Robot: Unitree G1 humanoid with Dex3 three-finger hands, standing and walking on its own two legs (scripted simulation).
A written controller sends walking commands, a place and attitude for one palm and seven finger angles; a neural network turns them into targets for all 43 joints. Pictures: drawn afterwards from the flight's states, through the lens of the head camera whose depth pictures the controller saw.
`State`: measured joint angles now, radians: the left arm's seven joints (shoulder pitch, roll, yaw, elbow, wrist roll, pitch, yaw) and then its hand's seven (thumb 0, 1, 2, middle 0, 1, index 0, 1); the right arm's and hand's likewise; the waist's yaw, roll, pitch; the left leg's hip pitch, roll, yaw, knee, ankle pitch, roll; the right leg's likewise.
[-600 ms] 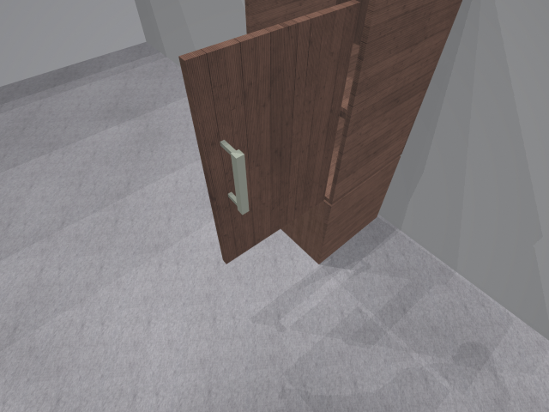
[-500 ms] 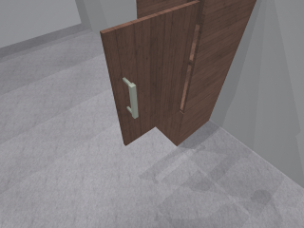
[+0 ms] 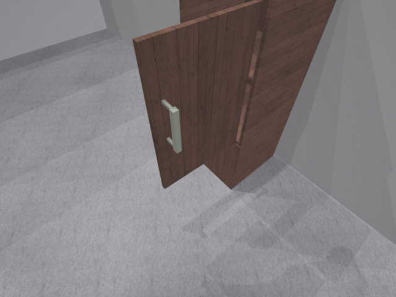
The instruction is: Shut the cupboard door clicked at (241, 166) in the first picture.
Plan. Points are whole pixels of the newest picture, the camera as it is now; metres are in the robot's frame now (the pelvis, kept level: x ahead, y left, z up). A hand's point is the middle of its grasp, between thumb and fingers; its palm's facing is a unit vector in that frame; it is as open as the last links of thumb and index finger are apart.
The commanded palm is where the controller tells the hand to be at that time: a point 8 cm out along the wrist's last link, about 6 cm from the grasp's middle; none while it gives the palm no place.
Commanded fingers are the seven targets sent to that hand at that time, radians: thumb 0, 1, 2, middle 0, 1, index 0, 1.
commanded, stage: look at it before walking up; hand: left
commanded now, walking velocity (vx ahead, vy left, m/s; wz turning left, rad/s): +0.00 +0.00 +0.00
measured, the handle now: (171, 127) +0.55 +0.11 -0.02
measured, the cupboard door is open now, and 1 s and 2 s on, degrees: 88 88 88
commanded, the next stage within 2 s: walk to a spot facing it in 0.24 s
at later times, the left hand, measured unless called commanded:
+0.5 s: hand out of the picture +0.07 +0.24 -0.16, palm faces -0.05 -0.94 -0.33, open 7.3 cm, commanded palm none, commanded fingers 0.00 0.90 0.90 -0.20 -0.30 -0.20 -0.30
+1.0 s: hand out of the picture +0.04 +0.16 -0.17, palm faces -0.22 -0.94 -0.26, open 7.3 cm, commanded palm none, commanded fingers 0.00 0.90 0.90 -0.20 -0.30 -0.20 -0.30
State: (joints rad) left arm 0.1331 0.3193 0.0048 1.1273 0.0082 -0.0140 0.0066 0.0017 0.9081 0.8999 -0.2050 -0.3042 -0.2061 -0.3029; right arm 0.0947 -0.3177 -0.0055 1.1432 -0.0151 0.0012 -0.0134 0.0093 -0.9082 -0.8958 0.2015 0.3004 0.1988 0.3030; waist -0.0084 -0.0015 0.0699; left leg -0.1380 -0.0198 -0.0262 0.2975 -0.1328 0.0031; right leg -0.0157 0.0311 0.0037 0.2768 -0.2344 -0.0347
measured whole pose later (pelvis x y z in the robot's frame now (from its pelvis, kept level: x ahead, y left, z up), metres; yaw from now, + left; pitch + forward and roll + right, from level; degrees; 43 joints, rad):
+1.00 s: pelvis -0.04 -0.03 -0.01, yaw -16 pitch +0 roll +3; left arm 0.26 0.19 0.06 0.97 0.02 0.04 0.01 0.00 0.91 0.90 -0.21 -0.30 -0.21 -0.30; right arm 0.12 -0.22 -0.06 0.98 -0.01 0.06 -0.04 0.01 -0.91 -0.90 0.20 0.30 0.20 0.30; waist 0.02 -0.01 0.12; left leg -0.44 0.02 0.00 0.99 -0.42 -0.06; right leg -0.24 0.07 0.12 0.48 -0.24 -0.07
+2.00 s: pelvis -0.08 -0.04 -0.01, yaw -50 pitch +1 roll +1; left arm 0.16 0.23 0.06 0.89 0.02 0.02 -0.01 0.00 0.91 0.90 -0.20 -0.30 -0.20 -0.30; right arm 0.20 -0.25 -0.05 0.93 -0.02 0.05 -0.01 0.01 -0.91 -0.90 0.20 0.30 0.20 0.30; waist -0.02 0.00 0.12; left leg -0.47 0.10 0.04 1.05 -0.45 -0.08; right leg -0.28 0.03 0.04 0.55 -0.28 -0.04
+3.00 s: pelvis +0.04 -0.36 -0.01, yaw -75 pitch +2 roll -1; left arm 0.14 0.20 0.06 1.00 0.03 -0.01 -0.05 0.00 0.92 0.90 -0.20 -0.30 -0.20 -0.30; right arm 0.39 -0.12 -0.02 1.06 -0.05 -0.07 0.00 0.00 -0.91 -0.90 0.20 0.30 0.20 0.30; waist -0.04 0.00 0.04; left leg -0.15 0.13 0.16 0.43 -0.29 -0.05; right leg -0.46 -0.06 -0.09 0.80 -0.33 -0.02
